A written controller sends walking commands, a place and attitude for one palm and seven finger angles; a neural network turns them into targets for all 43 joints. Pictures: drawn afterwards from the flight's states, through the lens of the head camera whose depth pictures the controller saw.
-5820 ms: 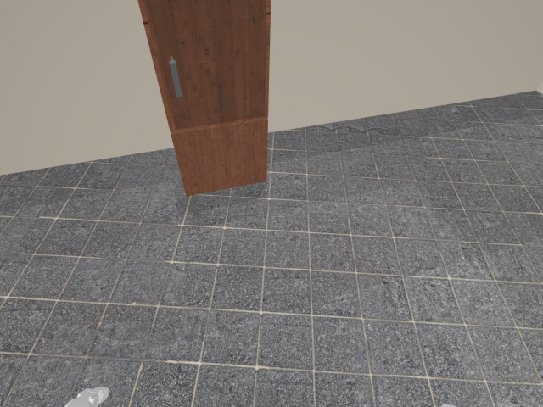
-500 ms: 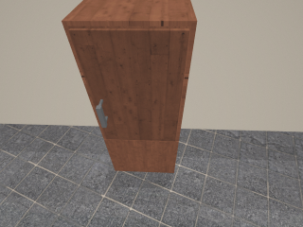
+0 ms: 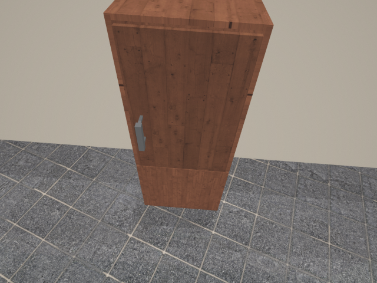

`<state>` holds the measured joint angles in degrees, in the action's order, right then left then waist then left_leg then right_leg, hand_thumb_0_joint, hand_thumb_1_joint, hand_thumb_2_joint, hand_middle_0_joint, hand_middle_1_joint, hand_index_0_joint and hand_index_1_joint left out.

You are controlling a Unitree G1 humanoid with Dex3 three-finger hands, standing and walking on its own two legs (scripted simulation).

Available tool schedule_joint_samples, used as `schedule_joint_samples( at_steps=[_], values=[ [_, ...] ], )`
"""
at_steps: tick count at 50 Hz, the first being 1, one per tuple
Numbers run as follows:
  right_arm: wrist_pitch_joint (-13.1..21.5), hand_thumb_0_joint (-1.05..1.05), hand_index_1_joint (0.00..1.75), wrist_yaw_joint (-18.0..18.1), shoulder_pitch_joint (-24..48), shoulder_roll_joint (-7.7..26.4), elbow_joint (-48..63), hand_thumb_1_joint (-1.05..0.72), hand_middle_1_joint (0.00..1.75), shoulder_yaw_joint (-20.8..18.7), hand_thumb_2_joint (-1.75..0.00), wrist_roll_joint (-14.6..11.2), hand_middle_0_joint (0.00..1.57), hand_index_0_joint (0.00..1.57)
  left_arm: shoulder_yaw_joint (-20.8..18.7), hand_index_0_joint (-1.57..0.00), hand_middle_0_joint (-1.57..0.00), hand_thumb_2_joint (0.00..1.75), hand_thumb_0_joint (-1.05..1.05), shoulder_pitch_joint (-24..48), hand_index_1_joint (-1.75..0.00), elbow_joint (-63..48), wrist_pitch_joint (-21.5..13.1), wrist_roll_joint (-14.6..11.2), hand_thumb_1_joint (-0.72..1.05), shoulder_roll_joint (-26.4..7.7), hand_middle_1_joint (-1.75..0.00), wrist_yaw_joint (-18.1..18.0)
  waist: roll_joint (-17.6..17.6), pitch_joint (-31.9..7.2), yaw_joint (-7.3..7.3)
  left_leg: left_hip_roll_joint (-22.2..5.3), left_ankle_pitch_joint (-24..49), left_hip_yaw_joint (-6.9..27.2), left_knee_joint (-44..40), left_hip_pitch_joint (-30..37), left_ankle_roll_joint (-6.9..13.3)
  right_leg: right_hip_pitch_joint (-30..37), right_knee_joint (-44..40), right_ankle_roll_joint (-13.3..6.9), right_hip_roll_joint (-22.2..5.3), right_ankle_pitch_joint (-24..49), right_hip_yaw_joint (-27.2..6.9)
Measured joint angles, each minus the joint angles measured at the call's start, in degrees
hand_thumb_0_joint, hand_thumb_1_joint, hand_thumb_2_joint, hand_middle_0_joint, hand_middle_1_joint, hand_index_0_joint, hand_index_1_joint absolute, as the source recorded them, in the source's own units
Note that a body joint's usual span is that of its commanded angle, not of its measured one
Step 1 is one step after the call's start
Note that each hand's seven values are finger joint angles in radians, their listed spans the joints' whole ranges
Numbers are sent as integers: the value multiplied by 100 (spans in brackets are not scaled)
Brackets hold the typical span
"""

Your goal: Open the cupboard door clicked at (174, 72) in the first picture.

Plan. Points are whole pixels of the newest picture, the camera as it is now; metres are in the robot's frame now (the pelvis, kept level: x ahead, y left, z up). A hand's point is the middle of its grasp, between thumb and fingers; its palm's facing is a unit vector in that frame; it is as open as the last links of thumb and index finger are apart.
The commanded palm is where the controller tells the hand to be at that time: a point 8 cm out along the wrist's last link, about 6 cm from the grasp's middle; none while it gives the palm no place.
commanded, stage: come to a stop and stand still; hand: left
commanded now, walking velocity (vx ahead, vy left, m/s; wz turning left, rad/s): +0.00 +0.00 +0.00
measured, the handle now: (141, 133) +0.61 +0.21 -0.12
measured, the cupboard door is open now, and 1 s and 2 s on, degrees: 0 0 0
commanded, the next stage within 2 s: look again from close up in 0.64 s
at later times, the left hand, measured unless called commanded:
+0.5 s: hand out of the picture -0.01 +0.15 -0.18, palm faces +0.04 -0.99 -0.15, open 7.4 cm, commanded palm none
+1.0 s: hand out of the picture +0.00 +0.16 -0.18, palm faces +0.03 -0.98 -0.21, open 7.4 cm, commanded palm none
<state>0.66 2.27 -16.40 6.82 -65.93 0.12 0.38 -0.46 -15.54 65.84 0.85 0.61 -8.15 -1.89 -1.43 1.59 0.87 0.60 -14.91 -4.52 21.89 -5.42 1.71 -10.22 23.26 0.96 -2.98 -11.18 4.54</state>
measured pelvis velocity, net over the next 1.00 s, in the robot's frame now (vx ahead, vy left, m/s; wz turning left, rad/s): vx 0.00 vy -0.01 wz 0.01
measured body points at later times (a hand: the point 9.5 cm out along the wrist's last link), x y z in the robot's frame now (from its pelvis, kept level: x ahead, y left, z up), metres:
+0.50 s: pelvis +0.01 +0.00 +0.00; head +0.01 +0.01 +0.45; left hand -0.01 +0.21 -0.17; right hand -0.01 -0.21 -0.16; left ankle -0.03 +0.09 -0.74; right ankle +0.01 -0.13 -0.74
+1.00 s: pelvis +0.00 -0.01 -0.01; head +0.00 -0.03 +0.44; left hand +0.00 +0.21 -0.16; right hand +0.01 -0.23 -0.17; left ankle -0.03 +0.09 -0.74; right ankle +0.01 -0.13 -0.74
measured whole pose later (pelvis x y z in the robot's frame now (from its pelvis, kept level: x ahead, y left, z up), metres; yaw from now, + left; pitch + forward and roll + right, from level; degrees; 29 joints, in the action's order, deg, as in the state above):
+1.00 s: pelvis +0.00 -0.01 -0.01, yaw +0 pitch -1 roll +0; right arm 1.4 1.8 -17.4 9.4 -61.3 0.6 0.8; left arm 0.6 -16.2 64.4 -0.9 0.5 -8.2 -1.8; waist 1.9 1.1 -0.2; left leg -0.1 -18.2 -3.9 28.0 -8.4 1.0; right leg -13.2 29.6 0.0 -2.8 -14.9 5.1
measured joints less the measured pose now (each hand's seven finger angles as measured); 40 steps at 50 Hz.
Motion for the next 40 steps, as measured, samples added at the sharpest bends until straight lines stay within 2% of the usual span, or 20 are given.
schedule_joint_samples(
  at_steps=[16,37,40],
  values=[
    [76,0,30,18,-129,-80,-59,-90,30,-3,-90,-24,20,20,26,-20,-20,90,1,-160,-30,84,-45,-10,91,90,-29,-33,49,64,-52,29,-6,-21,-66,63,31,49,-48,36,-22,-8,-24],
    [83,0,30,13,-44,4,-43,-90,30,-37,-90,-19,20,20,25,-20,-20,90,1,-73,-30,7,-110,-10,91,43,-29,-23,57,84,-66,-88,0,24,-70,82,-78,93,-92,-74,92,-6,32],
    [47,0,30,-53,-15,100,181,-90,30,-20,-90,-9,20,20,86,-20,-20,90,1,-59,-30,-58,-206,3,91,42,-29,-102,136,116,-89,-140,-156,39,338,-227,-91,-139,153,-94,116,-75,48]
  ],
)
